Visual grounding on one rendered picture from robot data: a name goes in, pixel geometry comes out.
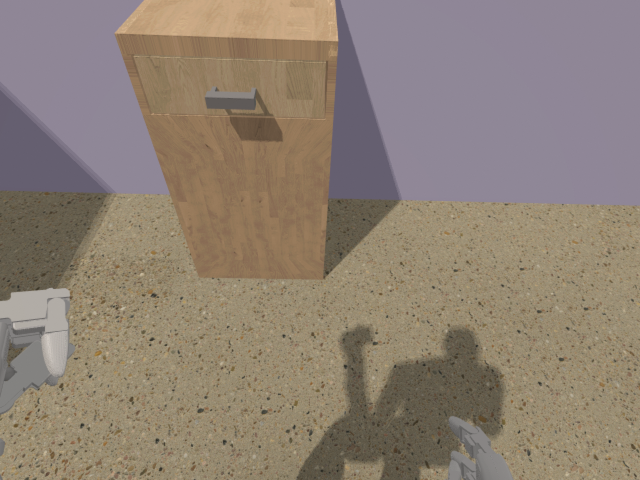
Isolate cabinet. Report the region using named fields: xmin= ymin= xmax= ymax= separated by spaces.
xmin=114 ymin=0 xmax=338 ymax=280

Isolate robot left hand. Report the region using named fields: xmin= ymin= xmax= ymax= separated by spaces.
xmin=0 ymin=288 xmax=75 ymax=415

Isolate robot right hand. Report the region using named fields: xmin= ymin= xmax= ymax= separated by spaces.
xmin=444 ymin=416 xmax=514 ymax=480

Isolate handle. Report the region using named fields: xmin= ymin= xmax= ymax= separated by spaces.
xmin=205 ymin=86 xmax=256 ymax=110

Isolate drawer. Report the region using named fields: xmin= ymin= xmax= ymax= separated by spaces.
xmin=133 ymin=54 xmax=326 ymax=118

